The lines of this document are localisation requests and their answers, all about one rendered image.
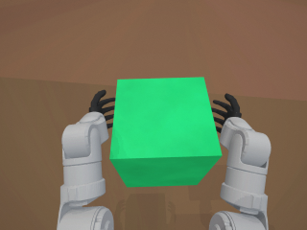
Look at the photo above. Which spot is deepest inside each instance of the robot right forearm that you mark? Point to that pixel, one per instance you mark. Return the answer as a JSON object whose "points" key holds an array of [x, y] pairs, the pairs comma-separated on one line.
{"points": [[247, 166]]}

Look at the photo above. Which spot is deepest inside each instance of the robot left hand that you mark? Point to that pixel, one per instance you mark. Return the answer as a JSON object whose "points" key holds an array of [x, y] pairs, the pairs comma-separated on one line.
{"points": [[96, 106]]}

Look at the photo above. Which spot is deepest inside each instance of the carton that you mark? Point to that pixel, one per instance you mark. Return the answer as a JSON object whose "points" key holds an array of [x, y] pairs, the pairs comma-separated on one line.
{"points": [[163, 132]]}

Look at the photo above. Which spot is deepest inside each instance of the right robot upper arm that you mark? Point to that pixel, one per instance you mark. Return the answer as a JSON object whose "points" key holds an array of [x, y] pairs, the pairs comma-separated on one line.
{"points": [[225, 220]]}

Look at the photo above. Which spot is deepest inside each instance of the robot right hand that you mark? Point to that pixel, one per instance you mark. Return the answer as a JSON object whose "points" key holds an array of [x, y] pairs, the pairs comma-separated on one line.
{"points": [[233, 110]]}

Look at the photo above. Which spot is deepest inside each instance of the robot left forearm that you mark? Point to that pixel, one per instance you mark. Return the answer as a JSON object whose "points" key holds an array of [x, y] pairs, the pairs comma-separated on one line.
{"points": [[83, 179]]}

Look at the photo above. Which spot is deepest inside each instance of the left robot upper arm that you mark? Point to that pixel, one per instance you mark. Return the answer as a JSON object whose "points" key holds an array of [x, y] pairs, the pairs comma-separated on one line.
{"points": [[87, 218]]}

